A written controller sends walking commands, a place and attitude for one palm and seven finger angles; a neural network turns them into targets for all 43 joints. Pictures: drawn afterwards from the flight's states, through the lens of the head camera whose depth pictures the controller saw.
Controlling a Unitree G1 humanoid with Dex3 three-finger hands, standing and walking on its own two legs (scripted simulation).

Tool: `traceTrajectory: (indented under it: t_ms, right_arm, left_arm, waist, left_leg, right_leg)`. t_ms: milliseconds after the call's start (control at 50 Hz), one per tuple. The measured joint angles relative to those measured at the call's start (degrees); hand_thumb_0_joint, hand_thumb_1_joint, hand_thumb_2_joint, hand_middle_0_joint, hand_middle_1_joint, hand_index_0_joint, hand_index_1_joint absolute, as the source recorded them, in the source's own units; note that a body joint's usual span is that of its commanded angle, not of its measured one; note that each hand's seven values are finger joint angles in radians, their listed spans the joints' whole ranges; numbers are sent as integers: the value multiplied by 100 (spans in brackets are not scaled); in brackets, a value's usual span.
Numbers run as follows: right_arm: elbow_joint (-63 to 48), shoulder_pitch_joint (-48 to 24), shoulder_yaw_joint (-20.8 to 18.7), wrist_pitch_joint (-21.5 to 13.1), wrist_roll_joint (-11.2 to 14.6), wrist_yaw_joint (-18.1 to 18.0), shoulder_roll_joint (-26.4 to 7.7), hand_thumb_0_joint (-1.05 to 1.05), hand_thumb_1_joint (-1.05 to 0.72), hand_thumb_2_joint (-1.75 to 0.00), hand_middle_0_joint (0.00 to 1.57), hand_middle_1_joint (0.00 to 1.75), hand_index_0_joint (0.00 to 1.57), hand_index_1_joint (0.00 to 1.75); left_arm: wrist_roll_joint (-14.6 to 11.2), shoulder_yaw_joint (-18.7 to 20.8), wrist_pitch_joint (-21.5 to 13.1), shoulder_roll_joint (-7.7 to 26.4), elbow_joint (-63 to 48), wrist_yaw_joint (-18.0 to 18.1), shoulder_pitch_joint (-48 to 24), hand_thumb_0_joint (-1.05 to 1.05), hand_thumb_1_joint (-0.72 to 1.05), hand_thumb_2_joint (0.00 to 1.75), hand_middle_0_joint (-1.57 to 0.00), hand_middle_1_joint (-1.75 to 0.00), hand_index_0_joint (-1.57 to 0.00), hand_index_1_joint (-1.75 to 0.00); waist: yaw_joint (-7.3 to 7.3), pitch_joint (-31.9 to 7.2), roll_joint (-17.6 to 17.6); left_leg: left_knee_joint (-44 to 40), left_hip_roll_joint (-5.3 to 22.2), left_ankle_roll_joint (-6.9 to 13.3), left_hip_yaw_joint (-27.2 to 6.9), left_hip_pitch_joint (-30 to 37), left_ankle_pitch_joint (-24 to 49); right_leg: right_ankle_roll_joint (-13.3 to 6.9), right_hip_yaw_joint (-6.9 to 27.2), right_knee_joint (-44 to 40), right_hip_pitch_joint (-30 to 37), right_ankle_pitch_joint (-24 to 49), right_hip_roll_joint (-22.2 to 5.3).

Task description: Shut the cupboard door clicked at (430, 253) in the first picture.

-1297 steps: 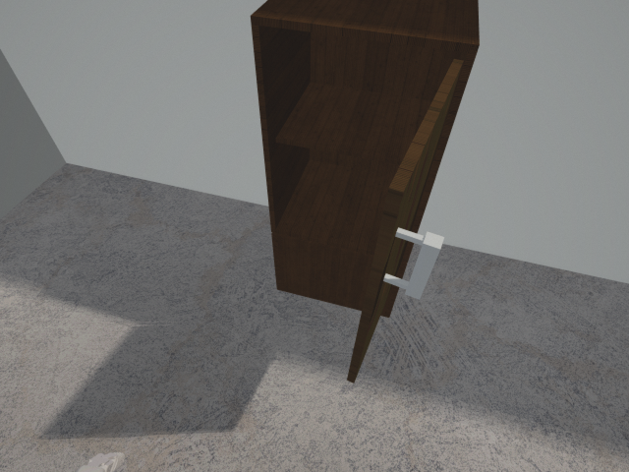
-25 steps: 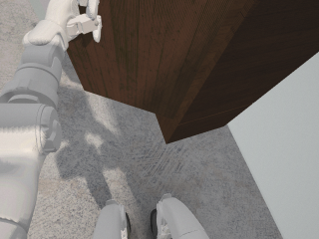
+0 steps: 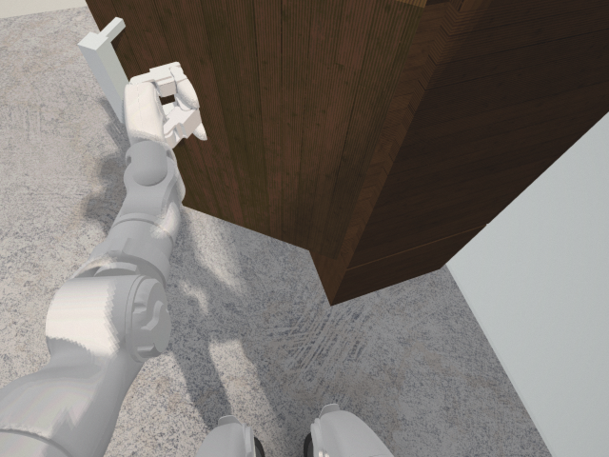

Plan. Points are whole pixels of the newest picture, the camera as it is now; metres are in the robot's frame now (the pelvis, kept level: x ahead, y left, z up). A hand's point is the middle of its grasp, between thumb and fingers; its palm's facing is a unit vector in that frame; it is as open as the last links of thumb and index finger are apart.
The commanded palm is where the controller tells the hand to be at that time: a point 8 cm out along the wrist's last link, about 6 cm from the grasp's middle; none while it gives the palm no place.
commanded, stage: pull the fist back off the door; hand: left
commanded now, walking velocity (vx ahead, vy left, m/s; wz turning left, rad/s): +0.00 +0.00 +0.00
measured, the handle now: (124, 74) +0.63 +0.17 +0.08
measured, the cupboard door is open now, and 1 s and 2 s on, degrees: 50 50 50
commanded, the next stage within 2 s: draw the hand back to the body in 0.38 s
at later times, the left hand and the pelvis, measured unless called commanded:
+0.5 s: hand (200, 159) +0.47 +0.07 +0.09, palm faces +0.06 -1.00 -0.03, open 3.1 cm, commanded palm +0.44 +0.11 +0.09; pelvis -0.01 +0.00 +0.01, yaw +2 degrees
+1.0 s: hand (105, 231) +0.35 +0.14 +0.15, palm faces +0.04 -1.00 -0.03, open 3.1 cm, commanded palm +0.31 +0.19 +0.16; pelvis +0.00 +0.01 +0.05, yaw +1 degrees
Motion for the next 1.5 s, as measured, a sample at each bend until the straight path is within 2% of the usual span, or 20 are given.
traceTrajectory:
  t_ms: [80, 180, 340, 500, 600, 680, 800, 1020, 1100, 1180, 1320, 1500]
  right_arm:
    - [19, -68, -104, 81, 49, -8, -94, 1, -91, -90, 20, 30, 20, 30]
    - [-5, -312, -230, 108, 87, -47, -202, 1, -91, -90, 20, 30, 20, 30]
    - [-83, -916, -288, 96, 135, -130, -193, 1, -91, -90, 20, 30, 20, 30]
    - [-91, -1213, -119, 66, 153, -214, -3, 1, -91, -90, 20, 30, 20, 30]
    - [-114, -1062, -60, 127, 173, -204, 60, 1, -91, -90, 20, 30, 20, 30]
    - [-190, -813, -58, 226, 277, -238, 40, 1, -91, -90, 20, 30, 20, 30]
    - [-228, -629, -46, 245, 465, -411, -24, 1, -91, -90, 20, 30, 20, 30]
    - [-419, -1309, -26, -34, 686, -676, -208, 1, -91, -90, 20, 30, 20, 30]
    - [-570, -1690, 32, 120, 706, -846, -105, 1, -91, -90, 20, 30, 20, 30]
    - [-673, -1958, 153, 215, 694, -976, -9, 1, -91, -90, 20, 30, 20, 30]
    - [-734, -2092, 338, 212, 612, -987, 105, 1, -91, -90, 20, 30, 20, 30]
    - [-542, -1904, 362, 167, 522, -935, 112, 1, -91, -90, 20, 30, 20, 30]
  left_arm:
    - [-132, -280, -72, -181, -193, -109, 371, 2, 90, 90, -129, -150, -129, -150]
    - [-310, -589, -185, -587, -666, -106, 959, 2, 90, 90, -129, -150, -129, -150]
    - [-204, -1024, -376, -955, -1196, 95, 1535, 2, 90, 90, -130, -150, -130, -150]
    - [-228, -1033, -309, -940, -866, 194, 1250, 2, 90, 90, -130, -150, -130, -150]
    - [-257, -866, -284, -867, -1032, 61, 1354, 2, 90, 90, -130, -150, -130, -150]
    - [-417, -850, -96, -822, -1892, -136, 2152, 2, 90, 90, -130, -150, -130, -150]
    - [-736, -1036, 333, -732, -3254, -428, 3417, 2, 90, 90, -130, -150, -130, -150]
    - [-1098, -1410, 1083, -572, -5113, -974, 4830, 2, 90, 90, -127, -147, -127, -147]
    - [-809, -1671, 1466, -329, -5940, -868, 5481, 2, 90, 90, -121, -140, -121, -141]
    - [-651, -1755, 1777, -144, -6545, -769, 5967, 2, 90, 90, -113, -131, -113, -131]
    - [-575, -1452, 2185, 34, -7515, -623, 6763, 2, 90, 90, -95, -112, -95, -112]
    - [-568, -867, 2333, 246, -8513, -527, 7719, 2, 90, 90, -71, -85, -71, -86]
  waist:
    - [151, -24, -60]
    - [345, -21, -131]
    - [526, 3, -192]
    - [531, 10, -184]
    - [552, -4, -166]
    - [657, 49, -116]
    - [807, 198, -118]
    - [1057, 336, -123]
    - [1154, 466, -133]
    - [1274, 604, -113]
    - [1440, 763, -35]
    - [1531, 827, 76]
  left_leg:
    - [-122, -33, -9, -17, 235, 12]
    - [-207, -78, -7, -37, 456, 25]
    - [-177, -129, 8, -22, 625, 20]
    - [-172, -162, 14, -28, 658, 84]
    - [-232, -141, 15, 33, 723, 119]
    - [-525, -110, 24, 139, 1140, 185]
    - [-1094, -111, 18, 139, 1942, 370]
    - [-1710, -205, 46, 40, 2936, 600]
    - [-2156, -261, 62, 43, 3493, 766]
    - [-2629, -301, 68, -8, 4004, 961]
    - [-3193, -358, 90, -77, 4618, 1172]
    - [-3475, -412, 125, -110, 4934, 1251]
  right_leg:
    - [-1, -7, -104, 238, -10, -23]
    - [5, -21, -169, 464, -23, -60]
    - [25, -11, -78, 614, -66, -114]
    - [29, -23, -34, 639, -34, -151]
    - [28, 39, -67, 667, 13, -132]
    - [44, 165, -328, 1027, 113, -89]
    - [57, 200, -923, 1837, 318, -65]
    - [89, 137, -1595, 2894, 538, -127]
    - [106, 162, -1996, 3435, 674, -167]
    - [136, 136, -2501, 3976, 871, -188]
    - [164, 98, -3137, 4642, 1100, -219]
    - [209, 81, -3450, 4983, 1183, -261]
